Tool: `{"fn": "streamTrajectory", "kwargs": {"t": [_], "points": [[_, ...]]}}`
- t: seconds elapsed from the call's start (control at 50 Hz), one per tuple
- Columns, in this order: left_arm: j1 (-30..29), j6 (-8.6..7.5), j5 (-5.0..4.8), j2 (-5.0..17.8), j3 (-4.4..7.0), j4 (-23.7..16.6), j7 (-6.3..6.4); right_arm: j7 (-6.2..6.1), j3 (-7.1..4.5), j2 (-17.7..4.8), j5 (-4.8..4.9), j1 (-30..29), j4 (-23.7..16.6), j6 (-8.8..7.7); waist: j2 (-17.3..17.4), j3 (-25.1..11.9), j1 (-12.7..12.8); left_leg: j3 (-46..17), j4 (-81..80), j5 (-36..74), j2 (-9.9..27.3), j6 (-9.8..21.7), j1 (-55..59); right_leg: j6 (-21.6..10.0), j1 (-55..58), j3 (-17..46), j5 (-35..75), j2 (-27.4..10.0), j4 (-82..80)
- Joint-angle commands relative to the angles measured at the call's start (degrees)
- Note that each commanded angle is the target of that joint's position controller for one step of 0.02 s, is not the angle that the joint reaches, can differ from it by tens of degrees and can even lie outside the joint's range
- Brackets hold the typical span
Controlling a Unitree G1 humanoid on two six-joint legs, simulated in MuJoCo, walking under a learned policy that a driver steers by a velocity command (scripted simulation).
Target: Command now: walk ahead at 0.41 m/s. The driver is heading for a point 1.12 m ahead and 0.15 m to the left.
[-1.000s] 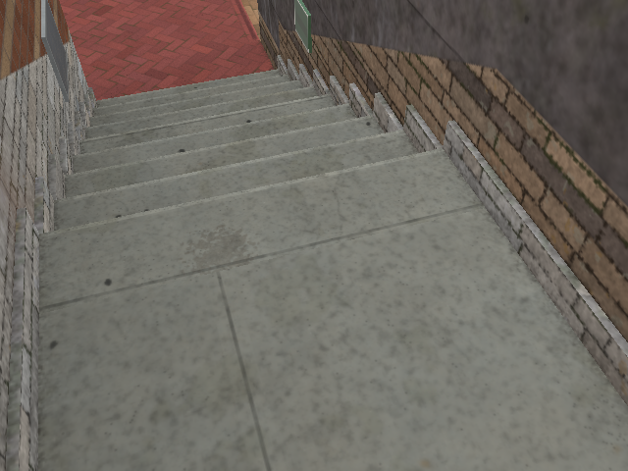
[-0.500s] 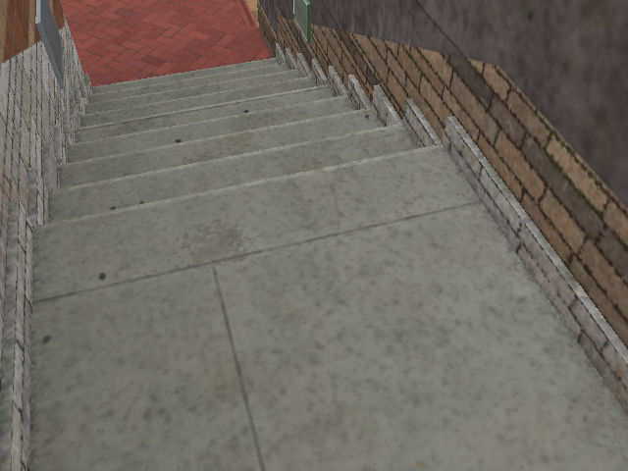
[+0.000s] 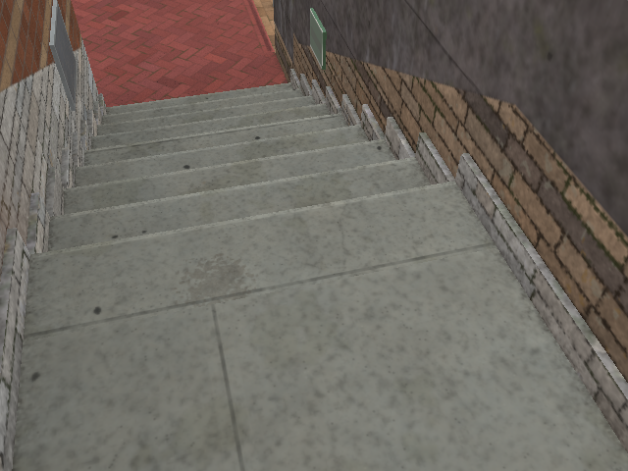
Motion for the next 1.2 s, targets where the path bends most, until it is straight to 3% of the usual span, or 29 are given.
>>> {"fn": "streamTrajectory", "kwargs": {"t": [0.02, 0.06, 0.1, 0.16, 0.18, 0.2, 0.26, 0.3, 0.32, 0.34, 0.36, 0.38, 0.4, 0.42, 0.46, 0.5, 0.56, 0.66, 0.7, 0.74, 0.76, 0.78, 0.8, 0.82, 0.86, 0.88, 0.94, 1.02, 1.2], "points": [[-0.5, -1.21, 0.92, -1.8, -2.40, -1.5, 1.96, 1.05, 1.80, 1.2, -1.55, -4.1, -6.2, 0.68, 0.0, 8.4, -1.3, -6.0, -16.1, 24.5, 7.6, -0.5, -10.9, -8.7, -5.0, 11.8, 17.7, -14.8, -11.7], [1.0, -2.42, 0.64, 0.6, -2.69, -1.2, 1.65, 1.79, 1.83, -0.6, -1.01, -6.5, -8.6, 1.41, -2.2, 6.1, -0.7, -0.6, -29.6, 41.4, 6.2, -1.6, 1.1, -7.3, -15.2, 5.7, 13.4, -10.1, -8.9], [4.6, -2.13, 1.10, 2.7, -2.93, 0.2, 0.25, 1.44, 2.47, -1.4, -0.34, -7.7, -10.3, 1.52, -4.1, 8.1, -0.3, 2.5, -28.9, 44.3, 5.0, -2.9, 10.9, -8.2, -25.5, 7.6, 7.8, -10.9, -10.0], [13.6, -1.31, -0.33, 4.5, -2.88, 3.0, 0.06, 1.16, 3.01, -3.5, -0.79, -14.3, -13.1, 1.98, -1.0, 11.9, 2.9, 1.0, -37.7, 38.3, 6.1, -4.0, 0.2, -9.2, -10.6, 12.7, 8.0, -14.2, -3.5], [0.2, -0.03, -10.65, 9.7, -0.21, -1.5, 4.91, -0.23, 1.57, -8.5, 10.49, -25.8, -16.2, 0.81, -4.0, 15.5, 3.6, 1.1, -40.7, 31.7, 3.9, -6.7, -8.5, -6.5, -9.5, 15.6, 14.5, -13.7, 1.9], [2.9, 0.73, -9.95, 10.7, 0.12, -0.8, 6.45, 0.09, 2.64, -6.4, 11.10, -28.5, -16.6, 0.45, -2.8, 14.8, 5.6, 0.2, -44.1, 30.6, 4.9, -7.9, -12.2, -6.1, -2.9, 15.4, 16.7, -14.2, 6.2], [8.6, 2.37, -6.80, 9.3, 1.71, 2.2, 6.76, 1.85, 3.55, -4.1, 8.44, -25.5, -13.8, -0.28, -3.3, 8.4, 6.6, 2.3, -49.3, 31.5, 4.7, -7.2, -1.2, -4.9, 0.5, 13.9, 23.2, -13.0, 16.4], [2.5, 2.17, -5.36, 7.9, 1.56, 1.5, 4.80, 1.28, 0.60, -9.9, 7.47, -0.4, -5.8, 0.48, -2.7, -2.8, -7.2, 5.9, -43.5, 32.8, 2.5, -2.9, 30.6, -3.4, -14.0, 12.1, 32.2, -10.7, 38.4], [0.6, 0.84, -6.53, 5.2, 1.16, 1.9, 3.79, 0.81, -0.80, -13.8, 6.27, 15.2, -0.6, 1.09, 6.1, -9.8, -15.1, 3.2, -37.1, 48.6, 8.7, 1.1, 51.1, 1.2, -30.1, 7.4, 9.4, -2.6, 64.0], [7.2, -0.33, -7.65, 2.3, 0.17, 1.0, 3.17, 0.77, 1.45, -12.6, 4.55, 14.9, -0.6, 0.69, 16.5, -17.0, -10.8, -4.0, -22.4, 61.4, 15.2, 3.1, 61.6, 0.6, -45.7, 13.7, -23.4, -1.0, 82.8], [8.3, -1.90, -9.27, 7.2, 1.14, -1.2, 2.72, 0.54, 1.06, -12.6, 5.85, 16.5, -1.0, 1.48, 21.8, -25.4, -11.6, -14.4, -26.0, 53.2, 19.3, 8.7, 63.6, 0.6, -48.9, 18.4, -21.3, -1.9, 84.8], [0.9, -2.17, -11.30, 4.8, -0.20, -7.7, 2.93, -0.51, -0.83, -20.6, 5.82, 17.4, 1.1, 1.61, 23.9, -27.9, -10.3, -32.6, -44.0, 11.4, 28.2, 15.9, 64.8, 2.4, -60.9, 11.3, -15.5, -3.4, 87.3], [-7.9, -1.65, -11.16, 5.3, -0.22, -10.0, 4.09, -1.21, 0.01, -15.9, 4.89, 12.3, -0.2, 1.58, 7.5, -20.8, -10.2, -37.2, -51.0, -7.2, 27.3, 13.0, 54.0, 2.1, -63.7, 9.0, -6.5, -7.6, 83.0], [-11.4, 0.00, -9.33, 7.2, 0.01, -10.2, 5.11, -1.15, 1.62, -11.5, 4.18, 1.8, -3.6, 0.82, -5.3, -12.6, -7.2, -32.9, -52.6, -7.0, 24.8, 10.6, 38.3, 2.1, -58.3, 8.5, 0.3, -10.2, 75.6], [-10.0, 2.45, -6.80, 6.6, 0.45, -10.4, 5.38, -0.50, 3.66, -7.9, 3.66, -7.7, -3.8, -0.77, -6.7, -3.7, -0.6, -24.8, -51.6, 4.3, 21.6, 8.0, 13.6, 1.3, -48.7, 11.6, 8.9, -13.4, 65.4], [-9.0, 2.94, -6.73, 5.7, 0.80, -12.3, 5.79, -1.65, 3.73, -8.2, 3.78, -9.7, -2.8, 0.09, 2.1, 2.4, 2.2, -6.9, -55.7, 12.8, 11.4, 4.2, -1.6, 3.5, -35.7, 9.8, 14.4, -13.5, 42.2], [-17.8, 2.09, -6.18, 6.3, 0.63, -14.7, 4.55, -4.22, 2.40, -11.7, 4.62, -5.9, -1.2, -0.28, 3.0, -1.0, 0.2, 0.9, -55.9, 19.5, 7.1, 2.7, -0.9, 5.5, -21.6, 5.5, 29.7, -10.4, 16.2], [-30.5, 2.59, -6.68, 9.9, 0.07, -19.5, 2.19, -3.66, 0.65, -13.3, 7.57, 1.1, 0.9, -0.26, 0.0, 3.0, -4.2, -5.9, -57.2, 9.9, 14.4, 3.2, 18.0, 3.1, -28.1, 6.5, 24.0, -9.6, 2.4], [-30.7, 2.32, -6.96, 11.0, 0.18, -20.0, 1.66, -2.92, 0.46, -13.4, 7.45, 3.3, 1.4, 0.45, 0.9, 2.5, -4.7, -4.9, -55.1, 9.0, 13.6, 1.8, 22.1, 1.3, -24.7, 4.3, 19.2, -8.2, -1.3], [-20.1, 2.07, -6.30, 14.9, 2.10, -16.3, 2.17, -2.29, 0.70, -13.1, 7.06, 3.0, 1.2, 1.05, 1.7, -3.2, -0.7, -0.4, -44.0, 20.7, 8.9, -0.5, 21.9, -0.6, -10.2, 2.0, 17.8, -6.1, -2.3], [-8.8, 1.98, -6.02, 18.8, 3.51, -14.1, 2.49, -2.04, 1.43, -10.9, 6.07, 2.5, -0.1, 0.88, -4.1, -10.8, 3.3, 4.2, -27.0, 19.4, 4.8, -3.0, 12.6, -4.0, 6.9, 11.1, 23.3, -13.1, -2.0], [-1.0, 2.42, -5.74, 23.2, 4.80, -11.5, 1.74, -1.58, 3.08, -5.8, 6.26, 5.1, -1.4, -0.23, -21.7, -17.9, 3.7, 7.8, -6.1, -4.7, -3.4, -6.6, -8.9, -12.1, 25.5, 35.7, 11.1, -24.7, -11.1], [-1.0, 1.82, -5.27, 19.2, 3.50, -12.1, 1.31, -1.48, 1.85, -10.7, 6.15, 3.1, -1.2, -1.22, -16.6, -18.3, 3.9, -1.0, 4.8, -13.5, -2.9, -5.7, -16.9, -12.7, 26.5, 45.6, 4.9, -26.4, -15.6], [-6.8, 1.12, -5.19, 16.2, 2.38, -13.2, 0.92, -1.31, 1.12, -13.2, 6.88, -0.7, -2.2, -1.66, -11.4, -10.6, 2.2, -1.4, 6.8, -9.8, 0.1, -4.1, -21.2, -10.3, 19.9, 37.6, 11.1, -25.3, -15.2], [-14.5, 0.29, -5.18, 12.3, 1.43, -14.4, 0.46, -2.41, 1.10, -11.0, 6.24, -3.2, -2.8, -0.70, -5.3, -5.4, -1.4, 0.2, 0.0, -0.5, 4.7, -4.0, -16.3, -8.3, 7.5, 24.6, 24.4, -20.5, -16.9], [-15.1, 0.00, -4.84, 11.1, 1.10, -13.9, 0.31, -2.66, 0.82, -10.8, 5.79, -3.3, -3.1, -0.04, -6.4, -5.0, -2.9, 0.1, -3.0, 1.7, 6.1, -4.0, -12.4, -7.4, 3.7, 21.7, 27.6, -19.1, -18.2], [-12.2, 0.13, -4.40, 12.4, 1.38, -11.7, 0.97, -2.91, 1.09, -8.0, 5.85, -5.7, -3.9, 0.86, -6.2, -4.8, -3.5, 1.2, -7.6, 6.1, 6.0, -4.4, -11.7, -7.2, 2.0, 17.9, 29.6, -18.1, -21.0], [-8.0, 0.63, -4.63, 13.8, 1.42, -9.3, 2.28, -3.07, 0.78, -8.8, 5.08, -14.7, -7.1, 0.77, -4.6, -0.8, -1.7, 1.3, -20.3, 16.9, 5.8, -6.1, -16.0, -7.1, 1.1, 14.8, 28.4, -17.3, -24.5], [0.6, 1.69, -5.06, 13.5, 0.08, -3.7, 3.42, -0.14, 2.05, -8.3, 5.94, -29.9, -12.7, 0.13, -5.8, 4.5, 2.2, 3.8, -37.3, 24.0, 2.6, -6.7, -13.9, -5.4, 8.8, 9.9, 27.2, -17.4, -23.6]]}}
